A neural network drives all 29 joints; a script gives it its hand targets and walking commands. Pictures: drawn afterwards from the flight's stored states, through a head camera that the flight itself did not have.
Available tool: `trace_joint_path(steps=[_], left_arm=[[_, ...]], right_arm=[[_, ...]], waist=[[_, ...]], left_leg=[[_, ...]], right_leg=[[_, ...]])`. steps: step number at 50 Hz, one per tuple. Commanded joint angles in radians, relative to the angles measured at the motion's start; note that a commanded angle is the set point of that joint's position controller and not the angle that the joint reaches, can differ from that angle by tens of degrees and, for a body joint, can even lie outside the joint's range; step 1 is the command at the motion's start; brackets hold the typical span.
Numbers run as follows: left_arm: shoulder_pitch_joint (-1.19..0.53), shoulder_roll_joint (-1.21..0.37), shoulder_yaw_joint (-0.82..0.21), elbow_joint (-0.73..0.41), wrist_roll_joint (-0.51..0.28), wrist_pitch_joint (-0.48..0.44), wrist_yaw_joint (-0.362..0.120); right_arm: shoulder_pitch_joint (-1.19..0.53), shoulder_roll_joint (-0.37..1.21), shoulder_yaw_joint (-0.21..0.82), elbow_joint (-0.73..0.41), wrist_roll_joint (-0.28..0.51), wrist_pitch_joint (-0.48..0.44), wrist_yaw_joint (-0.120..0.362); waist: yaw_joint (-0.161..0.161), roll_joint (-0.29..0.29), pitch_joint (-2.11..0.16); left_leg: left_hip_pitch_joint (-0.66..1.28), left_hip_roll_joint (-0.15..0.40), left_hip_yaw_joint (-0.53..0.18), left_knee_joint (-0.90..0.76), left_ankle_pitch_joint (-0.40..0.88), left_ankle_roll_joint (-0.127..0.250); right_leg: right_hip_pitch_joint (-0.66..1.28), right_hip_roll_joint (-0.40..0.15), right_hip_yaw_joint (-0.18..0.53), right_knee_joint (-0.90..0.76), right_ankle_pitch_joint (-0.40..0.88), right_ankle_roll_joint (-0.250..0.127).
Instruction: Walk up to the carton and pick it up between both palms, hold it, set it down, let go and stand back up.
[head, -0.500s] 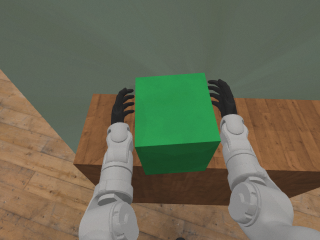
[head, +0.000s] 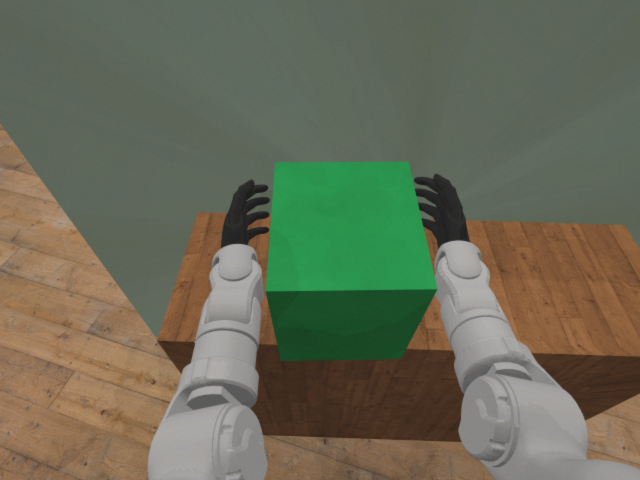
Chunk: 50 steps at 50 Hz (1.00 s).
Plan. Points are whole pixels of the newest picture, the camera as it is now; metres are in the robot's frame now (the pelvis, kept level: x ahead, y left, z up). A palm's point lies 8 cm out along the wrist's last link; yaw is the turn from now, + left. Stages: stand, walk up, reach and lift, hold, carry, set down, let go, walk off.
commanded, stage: reach and lift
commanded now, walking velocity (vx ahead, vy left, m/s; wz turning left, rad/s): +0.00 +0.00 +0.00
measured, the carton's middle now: (341, 266) +0.40 -0.01 +0.01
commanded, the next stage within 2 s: none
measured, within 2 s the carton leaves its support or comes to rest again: neither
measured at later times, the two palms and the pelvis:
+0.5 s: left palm (223, 232) +0.37 +0.14 +0.12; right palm (452, 236) +0.37 -0.14 +0.12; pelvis -0.02 +0.01 +0.00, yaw +1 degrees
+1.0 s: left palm (208, 214) +0.36 +0.15 +0.16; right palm (455, 231) +0.36 -0.13 +0.14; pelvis -0.02 +0.02 +0.00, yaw +2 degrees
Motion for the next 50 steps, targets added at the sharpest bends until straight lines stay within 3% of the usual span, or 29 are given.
trace_joint_path(steps=[1,4,9,16,24,33,50], left_arm=[[-0.497,-0.454,-0.295,-0.078,-0.015,0.01,-0.104],[-0.423,-0.422,-0.259,-0.059,0.022,0.058,-0.13],[-0.49,-0.488,-0.383,-0.168,-0.029,0.062,-0.116],[-0.498,-0.503,-0.436,-0.173,-0.058,0.124,-0.113],[-0.493,-0.483,-0.412,-0.182,-0.052,0.213,-0.139],[-0.487,-0.454,-0.413,-0.26,-0.058,0.309,-0.177],[-0.427,-0.418,-0.472,-0.444,-0.059,0.462,-0.246]], right_arm=[[-0.488,0.512,0.296,-0.082,-0.008,-0.02,0.11],[-0.45,0.504,0.344,-0.113,0.015,0.019,0.101],[-0.504,0.505,0.403,-0.187,0.062,-0.003,0.097],[-0.516,0.481,0.411,-0.2,0.096,0.033,0.086],[-0.557,0.476,0.438,-0.252,0.149,0.085,0.072],[-0.582,0.48,0.494,-0.362,0.204,0.133,0.041],[-0.546,0.463,0.607,-0.577,0.304,0.208,-0.023]], waist=[[-0.004,-0.014,-0.407],[0.009,-0.036,-0.32],[-0.013,0.021,-0.458],[-0.037,0.019,-0.402],[-0.033,0.008,-0.332],[-0.046,-0.006,-0.307],[-0.103,0.003,-0.252]], left_leg=[[-0.034,-0.028,0.051,-0.038,0.141,0.004],[-0.049,-0.035,0.054,-0.041,0.16,0.017],[0.071,-0.023,0.031,0.019,0.294,-0.025],[0.115,-0.014,0.014,0.009,0.215,-0.027],[0.093,-0.026,0.016,-0.019,0.131,-0.011],[0.087,-0.042,0.019,-0.03,0.09,0.006],[0.153,-0.053,0.0,-0.015,0.146,0.001]], right_leg=[[0.376,-0.013,0.01,0.055,0.266,0.054],[0.404,-0.019,0.014,0.06,0.323,0.065],[0.319,0.002,-0.014,0.064,0.34,0.041],[0.233,0.004,-0.02,0.025,0.181,0.031],[0.27,-0.001,-0.017,0.012,0.112,0.04],[0.326,-0.004,-0.017,0.015,0.114,0.058],[0.38,0.009,-0.046,0.015,0.149,0.071]])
